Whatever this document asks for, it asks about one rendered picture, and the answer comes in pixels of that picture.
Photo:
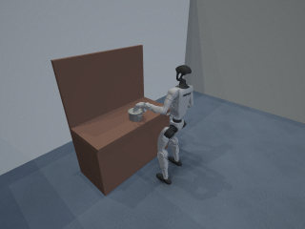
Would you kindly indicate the table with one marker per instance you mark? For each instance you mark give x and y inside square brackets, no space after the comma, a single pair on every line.
[97,90]

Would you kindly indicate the robot left forearm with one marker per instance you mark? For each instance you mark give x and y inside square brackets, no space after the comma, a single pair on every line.
[153,108]

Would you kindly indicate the robot left hand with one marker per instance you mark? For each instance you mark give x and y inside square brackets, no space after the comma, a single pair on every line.
[138,106]

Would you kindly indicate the right robot upper arm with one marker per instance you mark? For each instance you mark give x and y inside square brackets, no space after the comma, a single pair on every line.
[191,97]

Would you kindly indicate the left robot upper arm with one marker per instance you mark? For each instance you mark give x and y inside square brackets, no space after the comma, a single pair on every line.
[171,95]

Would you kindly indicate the left robot foot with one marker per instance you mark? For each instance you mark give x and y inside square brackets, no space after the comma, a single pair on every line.
[161,177]

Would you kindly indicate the robot foot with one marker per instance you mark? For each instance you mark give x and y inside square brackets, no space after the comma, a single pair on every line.
[161,177]
[178,162]

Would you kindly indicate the right robot foot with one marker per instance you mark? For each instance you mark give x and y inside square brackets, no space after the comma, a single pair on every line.
[178,162]

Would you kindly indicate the pot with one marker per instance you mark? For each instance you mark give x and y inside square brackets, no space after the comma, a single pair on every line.
[135,117]

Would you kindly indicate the lid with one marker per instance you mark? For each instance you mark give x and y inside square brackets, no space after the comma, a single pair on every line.
[137,112]

